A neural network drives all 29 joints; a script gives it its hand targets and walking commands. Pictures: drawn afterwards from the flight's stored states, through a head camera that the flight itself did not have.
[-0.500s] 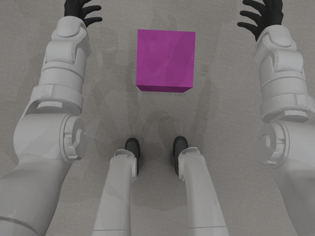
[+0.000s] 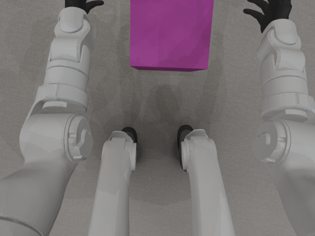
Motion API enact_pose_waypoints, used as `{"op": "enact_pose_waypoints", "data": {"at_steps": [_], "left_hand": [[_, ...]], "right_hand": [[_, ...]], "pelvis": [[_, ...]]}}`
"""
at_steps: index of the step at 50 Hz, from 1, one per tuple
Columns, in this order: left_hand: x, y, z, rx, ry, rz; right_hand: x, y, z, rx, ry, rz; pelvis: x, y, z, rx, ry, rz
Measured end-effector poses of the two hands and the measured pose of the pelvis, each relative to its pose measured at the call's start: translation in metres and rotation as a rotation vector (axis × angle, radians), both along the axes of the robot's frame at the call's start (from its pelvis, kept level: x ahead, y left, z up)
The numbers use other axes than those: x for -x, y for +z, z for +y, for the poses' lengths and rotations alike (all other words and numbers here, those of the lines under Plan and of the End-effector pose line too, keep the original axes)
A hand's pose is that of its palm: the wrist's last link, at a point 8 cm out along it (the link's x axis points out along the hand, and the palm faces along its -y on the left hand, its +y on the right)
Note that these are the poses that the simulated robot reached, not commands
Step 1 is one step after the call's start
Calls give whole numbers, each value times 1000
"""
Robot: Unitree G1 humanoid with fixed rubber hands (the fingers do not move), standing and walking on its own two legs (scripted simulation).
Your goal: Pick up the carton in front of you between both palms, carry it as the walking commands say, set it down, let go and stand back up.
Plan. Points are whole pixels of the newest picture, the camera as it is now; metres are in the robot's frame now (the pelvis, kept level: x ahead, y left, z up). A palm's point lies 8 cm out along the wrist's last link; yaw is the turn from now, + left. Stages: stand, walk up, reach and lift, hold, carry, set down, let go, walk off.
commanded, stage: reach and lift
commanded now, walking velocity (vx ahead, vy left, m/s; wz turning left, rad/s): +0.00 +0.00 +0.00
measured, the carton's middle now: (167, 37) +0.54 -0.04 -0.41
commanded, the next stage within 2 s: none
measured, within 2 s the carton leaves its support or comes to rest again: leaves its support in 1.38 s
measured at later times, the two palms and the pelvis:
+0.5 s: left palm (103, 31) +0.54 +0.15 -0.34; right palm (230, 37) +0.52 -0.21 -0.34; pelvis -0.04 +0.00 -0.16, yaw +0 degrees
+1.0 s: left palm (115, 31) +0.54 +0.11 -0.34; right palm (221, 37) +0.52 -0.19 -0.34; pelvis -0.04 +0.00 -0.16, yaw +0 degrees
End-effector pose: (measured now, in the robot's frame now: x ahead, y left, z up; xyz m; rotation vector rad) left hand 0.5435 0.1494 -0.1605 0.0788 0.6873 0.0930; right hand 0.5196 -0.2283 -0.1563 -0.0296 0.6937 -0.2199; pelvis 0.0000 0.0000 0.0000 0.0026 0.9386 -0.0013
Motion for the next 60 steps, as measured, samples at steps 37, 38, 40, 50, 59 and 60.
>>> {"op": "enact_pose_waypoints", "data": {"at_steps": [37, 38, 40, 50, 59, 60], "left_hand": [[-5, -180, -15, 20, -41, 8], [-4, -179, -15, 22, -41, 11], [-2, -179, -16, 23, -41, 16], [4, -178, -34, 39, -69, 24], [3, -179, -33, 64, -59, 35], [3, -180, -33, 72, -57, 35]], "right_hand": [[-6, -183, 12, -11, 26, 16], [-5, -182, 13, -13, 28, 19], [-4, -181, 16, -16, 33, 22], [-3, -182, 38, -46, 62, 24], [-4, -183, 35, -66, 83, 28], [-4, -183, 35, -73, 84, 26]], "pelvis": [[32, -171, -1, 4, 6, -307], [32, -171, 0, 4, 5, -307], [33, -170, 0, 3, 5, -306], [43, -163, 1, 4, 8, -327], [40, -169, 0, 1, 14, -350], [39, -170, 0, 0, 14, -350]]}}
